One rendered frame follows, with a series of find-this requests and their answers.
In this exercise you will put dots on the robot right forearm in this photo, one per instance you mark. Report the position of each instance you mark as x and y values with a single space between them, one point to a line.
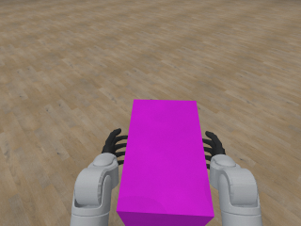
238 193

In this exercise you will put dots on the robot right hand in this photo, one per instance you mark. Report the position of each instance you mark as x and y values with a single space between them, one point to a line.
216 145

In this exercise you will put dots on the robot left hand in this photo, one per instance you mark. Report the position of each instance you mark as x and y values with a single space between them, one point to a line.
111 146

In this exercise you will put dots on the robot left forearm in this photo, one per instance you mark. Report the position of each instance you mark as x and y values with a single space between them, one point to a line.
91 201

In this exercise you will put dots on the carton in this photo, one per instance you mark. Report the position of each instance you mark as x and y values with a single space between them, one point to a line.
164 180

